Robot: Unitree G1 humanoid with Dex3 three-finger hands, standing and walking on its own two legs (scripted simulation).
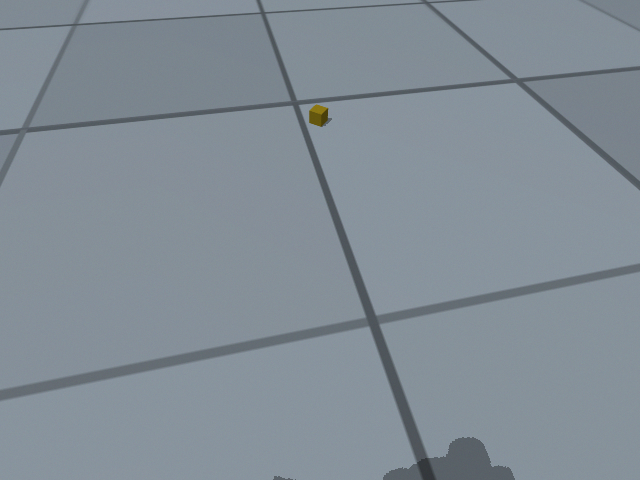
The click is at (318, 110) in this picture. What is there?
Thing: cube
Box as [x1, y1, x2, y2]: [309, 104, 327, 126]
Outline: 316,104 309,110 309,122 320,126 327,120 327,108
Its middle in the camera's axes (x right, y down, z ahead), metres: +0.00 -0.70 +2.23
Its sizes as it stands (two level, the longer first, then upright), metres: 0.080 0.080 0.080
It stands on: the floor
